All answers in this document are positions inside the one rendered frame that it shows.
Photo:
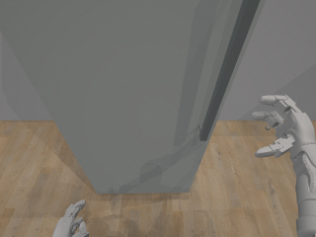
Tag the left robot hand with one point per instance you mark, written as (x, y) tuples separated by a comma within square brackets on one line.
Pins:
[(66, 225)]

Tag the fridge door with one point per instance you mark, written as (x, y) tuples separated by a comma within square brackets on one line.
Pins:
[(127, 82)]

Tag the handle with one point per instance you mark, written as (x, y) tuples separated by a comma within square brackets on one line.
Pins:
[(242, 26)]

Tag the right robot forearm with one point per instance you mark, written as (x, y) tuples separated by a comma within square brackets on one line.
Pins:
[(303, 159)]

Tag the right robot hand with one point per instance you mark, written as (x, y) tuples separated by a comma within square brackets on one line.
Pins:
[(299, 128)]

